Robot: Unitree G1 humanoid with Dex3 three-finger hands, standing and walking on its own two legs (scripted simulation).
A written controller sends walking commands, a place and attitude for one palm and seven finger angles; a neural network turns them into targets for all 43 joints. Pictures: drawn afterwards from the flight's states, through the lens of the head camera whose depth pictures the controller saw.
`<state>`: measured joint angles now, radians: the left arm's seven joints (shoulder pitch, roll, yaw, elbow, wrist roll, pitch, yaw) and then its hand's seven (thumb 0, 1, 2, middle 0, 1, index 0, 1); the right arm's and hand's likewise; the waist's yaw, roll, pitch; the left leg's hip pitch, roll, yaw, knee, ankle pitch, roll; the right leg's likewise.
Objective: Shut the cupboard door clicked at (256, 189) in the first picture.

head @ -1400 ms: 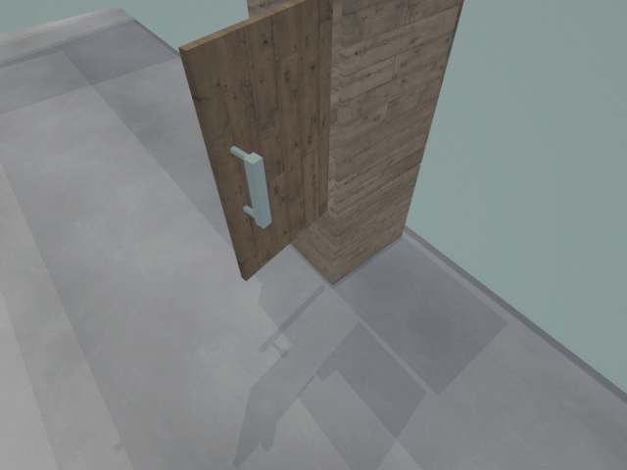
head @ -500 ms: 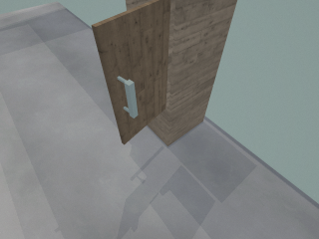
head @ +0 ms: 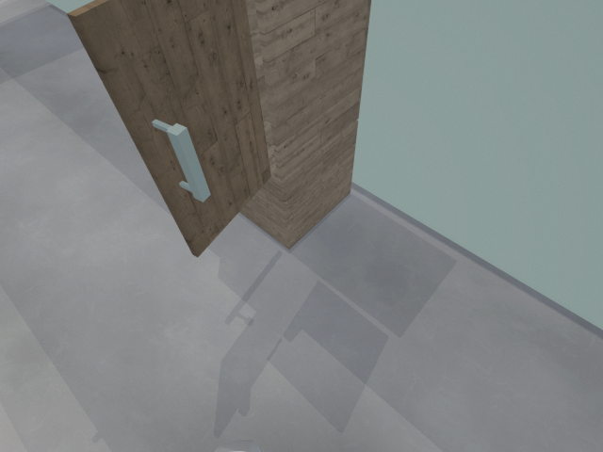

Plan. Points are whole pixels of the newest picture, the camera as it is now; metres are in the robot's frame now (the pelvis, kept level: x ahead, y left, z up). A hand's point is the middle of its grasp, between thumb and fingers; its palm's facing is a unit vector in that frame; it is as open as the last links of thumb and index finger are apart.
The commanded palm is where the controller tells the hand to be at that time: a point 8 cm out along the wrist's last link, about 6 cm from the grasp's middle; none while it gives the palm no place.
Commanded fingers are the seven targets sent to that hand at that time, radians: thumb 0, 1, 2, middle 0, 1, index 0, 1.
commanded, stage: walk around to get in front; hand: left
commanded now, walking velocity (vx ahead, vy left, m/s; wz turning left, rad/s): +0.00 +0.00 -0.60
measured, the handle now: (181, 161) +0.59 +0.28 -0.01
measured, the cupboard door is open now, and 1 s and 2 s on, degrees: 100 100 100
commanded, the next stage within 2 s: none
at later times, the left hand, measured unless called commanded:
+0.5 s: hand (183, 444) +0.14 +0.20 -0.14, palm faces -0.21 -0.94 -0.27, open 7.4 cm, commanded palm none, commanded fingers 0.00 0.90 0.90 -0.20 -0.30 -0.20 -0.30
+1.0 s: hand (274, 415) +0.19 +0.07 -0.15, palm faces -0.56 -0.78 -0.26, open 7.4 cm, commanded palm none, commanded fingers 0.00 0.90 0.90 -0.20 -0.30 -0.20 -0.30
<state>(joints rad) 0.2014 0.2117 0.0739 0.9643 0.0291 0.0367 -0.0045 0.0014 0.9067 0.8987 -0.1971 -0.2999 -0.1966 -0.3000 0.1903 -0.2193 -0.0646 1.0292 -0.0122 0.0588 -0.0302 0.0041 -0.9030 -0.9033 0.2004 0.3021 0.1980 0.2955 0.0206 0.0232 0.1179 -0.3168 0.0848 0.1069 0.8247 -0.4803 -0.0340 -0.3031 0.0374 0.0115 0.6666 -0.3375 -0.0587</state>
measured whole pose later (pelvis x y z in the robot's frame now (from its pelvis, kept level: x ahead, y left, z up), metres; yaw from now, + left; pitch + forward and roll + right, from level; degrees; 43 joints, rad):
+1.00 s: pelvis -0.03 -0.04 +0.00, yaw -36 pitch +1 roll +0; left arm 0.13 0.26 0.07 0.87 0.02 0.03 -0.03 0.00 0.91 0.90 -0.20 -0.30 -0.20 -0.30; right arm 0.24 -0.26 -0.05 0.92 -0.01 0.05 -0.02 0.01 -0.90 -0.90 0.20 0.30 0.20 0.30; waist -0.01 0.00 0.10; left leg -0.38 0.15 0.05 0.87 -0.50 -0.08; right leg -0.33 0.02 -0.01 0.65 -0.34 -0.04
